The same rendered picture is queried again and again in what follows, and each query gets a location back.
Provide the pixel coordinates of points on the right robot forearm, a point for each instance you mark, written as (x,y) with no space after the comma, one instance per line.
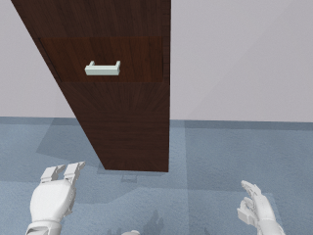
(269,227)

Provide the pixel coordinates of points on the handle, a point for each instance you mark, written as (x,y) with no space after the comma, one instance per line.
(102,70)

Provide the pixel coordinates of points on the right robot hand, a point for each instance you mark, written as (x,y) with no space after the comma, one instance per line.
(259,206)

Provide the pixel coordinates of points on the cabinet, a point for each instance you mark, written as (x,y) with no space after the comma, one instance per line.
(127,123)

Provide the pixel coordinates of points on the left robot forearm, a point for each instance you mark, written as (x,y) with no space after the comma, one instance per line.
(44,227)

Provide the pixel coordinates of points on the left robot hand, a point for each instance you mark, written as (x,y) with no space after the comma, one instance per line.
(54,199)

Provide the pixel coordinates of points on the drawer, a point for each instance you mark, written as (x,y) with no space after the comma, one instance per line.
(140,57)

